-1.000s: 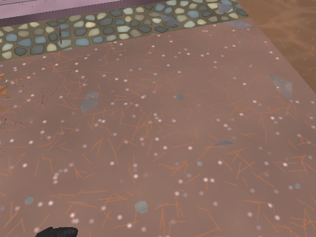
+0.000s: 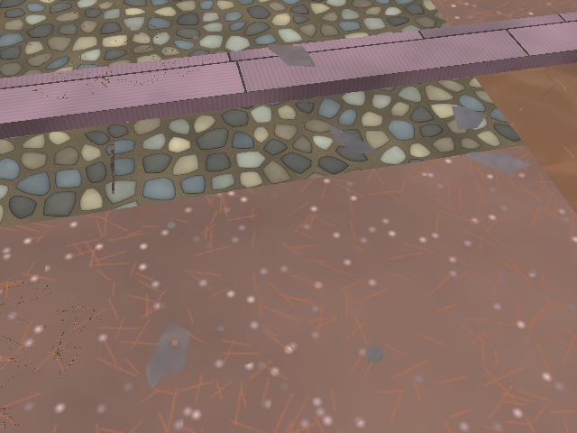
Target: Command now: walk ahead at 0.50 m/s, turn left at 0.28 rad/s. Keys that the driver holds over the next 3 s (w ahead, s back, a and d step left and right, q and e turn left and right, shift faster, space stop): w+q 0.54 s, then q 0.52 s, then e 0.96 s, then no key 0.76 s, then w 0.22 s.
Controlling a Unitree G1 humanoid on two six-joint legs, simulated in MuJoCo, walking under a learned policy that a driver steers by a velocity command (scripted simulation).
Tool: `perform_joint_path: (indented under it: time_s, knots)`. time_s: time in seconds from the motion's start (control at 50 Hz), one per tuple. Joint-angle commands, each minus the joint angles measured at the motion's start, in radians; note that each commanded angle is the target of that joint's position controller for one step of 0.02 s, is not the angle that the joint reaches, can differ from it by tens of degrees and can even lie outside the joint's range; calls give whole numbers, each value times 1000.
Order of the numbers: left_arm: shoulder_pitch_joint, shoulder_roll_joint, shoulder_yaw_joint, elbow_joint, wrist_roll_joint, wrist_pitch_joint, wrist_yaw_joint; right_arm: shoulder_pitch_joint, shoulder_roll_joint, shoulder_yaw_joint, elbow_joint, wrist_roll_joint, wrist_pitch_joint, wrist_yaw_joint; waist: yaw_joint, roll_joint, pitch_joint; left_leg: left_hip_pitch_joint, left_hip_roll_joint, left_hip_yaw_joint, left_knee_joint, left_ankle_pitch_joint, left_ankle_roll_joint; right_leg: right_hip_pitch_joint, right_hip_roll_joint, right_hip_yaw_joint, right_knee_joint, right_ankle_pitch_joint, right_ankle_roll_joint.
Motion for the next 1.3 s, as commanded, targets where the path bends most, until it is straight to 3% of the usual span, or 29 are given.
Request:
perform_joint_path:
  time_s: [0.02,0.06,0.1,0.12,0.14,0.16,0.18,0.22,0.24,0.34,0.52,0.58,0.62,0.64,0.66,0.68,0.7,0.72,0.8,0.92,1.0,1.08,1.12,1.14,1.16,1.18,1.2,1.26,1.3]
  knots:
    - [-136,72,11,-101,-6,-30,-17,46,-181,-43,-22,9,8,-14,7,101,61,-6,291,-182,-5,292,139,10,37,-3,-85,-12,-7]
    - [-102,102,20,-96,-6,-39,-21,35,-192,-51,-22,9,16,-20,40,123,40,21,311,-217,49,336,122,87,50,0,-113,-73,-25]
    - [75,156,49,-47,-3,-46,-12,5,-184,-50,-34,6,22,-20,136,127,-64,-18,255,-191,233,511,86,359,81,-36,-149,-107,-68]
    - [248,210,68,-15,13,-48,-3,-9,-139,-32,-59,-7,22,-18,209,88,-213,-168,193,-154,478,401,53,655,-25,54,-84,-97,-123]
    - [356,305,94,5,24,-36,4,104,-28,-2,-87,-3,5,-14,185,-150,-379,-559,34,-52,859,0,-25,1057,-283,446,-119,-242,-263]
    - [356,224,71,1,15,-30,3,99,-73,-8,-84,12,-9,-11,192,-223,-423,-690,38,-149,1018,-353,-26,1061,-334,662,-241,-382,-292]
    - [285,157,50,-7,9,-28,6,22,-161,-35,-99,34,-11,-11,189,-139,-253,-762,96,-161,1079,-295,-18,926,-297,517,-268,-446,-241]
    - [165,96,32,-10,9,-26,6,-55,-147,-42,-115,24,-1,-16,140,-56,-79,-723,172,-120,1018,-146,-20,655,-222,291,-338,-349,-195]
    - [127,76,26,-8,17,-31,4,-43,-129,-48,-113,19,12,-16,107,-77,-40,-669,201,-127,977,-100,-21,563,-191,207,-376,-300,-181]
    - [101,117,47,22,23,-47,11,-79,-73,-45,-159,11,57,-12,68,-36,17,-667,229,-121,854,52,-48,465,-179,-6,-465,-123,-208]
    - [198,193,74,62,-7,-6,29,-331,-65,-30,-267,6,47,44,143,4,80,-662,188,-5,456,213,-13,654,-196,-213,-429,-20,-161]
    - [169,230,86,53,-22,21,35,-278,-112,-54,-283,-5,52,52,84,-29,32,-540,103,74,422,72,33,715,-196,-257,-222,444,-124]
    - [160,209,77,42,-27,33,38,-10,-210,-109,-218,-5,52,35,-54,15,-123,-148,14,83,305,243,92,587,-116,-295,188,486,-46]
    - [204,106,45,11,31,25,32,40,-317,-130,-208,-3,61,9,-9,257,-202,125,226,-218,334,621,160,288,-24,-292,527,-260,22]
    - [289,69,21,-20,31,2,22,-26,-364,-126,-270,-20,51,17,67,354,-408,348,454,-730,232,607,396,15,153,-98,833,-789,66]
    - [185,165,42,-14,-5,-13,16,-25,-284,-103,-290,-15,44,31,-10,138,-426,322,426,-650,189,622,350,-32,98,40,868,-743,45]
    - [120,162,41,-41,-24,-18,19,-65,-245,-92,-285,-9,34,33,5,116,-297,211,385,-504,189,625,309,-76,68,22,818,-656,24]
    - [116,149,41,-24,-8,-15,33,-116,-215,-86,-284,3,30,30,42,38,-194,70,328,-408,181,604,259,-63,25,19,739,-577,24]
    - [153,147,50,-24,17,32,50,-199,-196,-78,-314,-25,38,9,119,93,-147,-211,264,-301,124,689,238,100,19,19,596,-466,40]
    - [59,122,39,-63,19,53,53,-187,-211,-82,-318,-2,71,-29,93,126,-156,-209,216,-313,137,475,190,70,64,42,336,-309,81]
    - [-9,127,37,-89,11,52,45,-184,-211,-81,-321,-8,92,-38,67,166,-115,-219,201,-387,149,280,169,102,97,62,188,-293,82]
    - [23,142,42,-90,8,33,30,-201,-194,-72,-330,-7,103,-34,78,194,-129,-158,209,-450,240,402,156,181,117,55,55,-346,59]
    - [83,131,38,-71,15,19,16,-213,-149,-49,-331,-2,105,-38,112,186,-139,-181,172,-420,305,384,98,349,92,30,-174,-115,16]
    - [77,159,38,-80,35,15,15,-157,-96,-30,-320,-20,101,-39,86,104,-158,-229,115,-369,370,233,42,462,-24,138,-220,85,-30]
    - [16,201,35,-101,54,21,18,-49,-65,-20,-305,-45,93,-38,-9,-115,-153,-321,-10,-248,477,-181,-15,535,-172,308,-192,405,-140]
    - [15,103,5,-83,69,23,15,-59,-104,-27,-302,-50,90,-38,-5,-201,-142,-329,17,-204,494,-318,-73,464,-249,430,-218,369,-283]
    - [1,73,-7,-87,53,21,5,-82,-144,-35,-287,-48,90,-40,16,-157,-123,-303,54,-192,475,-271,-95,456,-203,408,-221,291,-281]
    - [-8,162,18,-79,4,36,-2,-145,-136,-39,-260,-38,99,-32,32,-110,-105,-179,54,-152,269,22,-96,411,-58,275,-185,75,-156]
    - [12,203,29,-86,2,41,-4,-170,-151,-44,-270,-31,103,-31,46,-90,-86,-149,51,-119,290,46,-74,363,-26,278,-183,-33,-131]
Next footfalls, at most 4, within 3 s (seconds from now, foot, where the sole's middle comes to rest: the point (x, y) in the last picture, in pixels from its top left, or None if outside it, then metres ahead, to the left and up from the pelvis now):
0.12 right None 0.26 -0.14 -0.78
0.62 left None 0.46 0.19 -0.78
1.14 right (256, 369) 0.64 0.04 -0.78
1.76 right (286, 372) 0.63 -0.03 -0.78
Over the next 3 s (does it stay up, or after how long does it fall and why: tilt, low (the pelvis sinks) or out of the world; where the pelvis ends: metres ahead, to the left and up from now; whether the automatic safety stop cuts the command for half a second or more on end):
stays up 0.58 0.07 -0.02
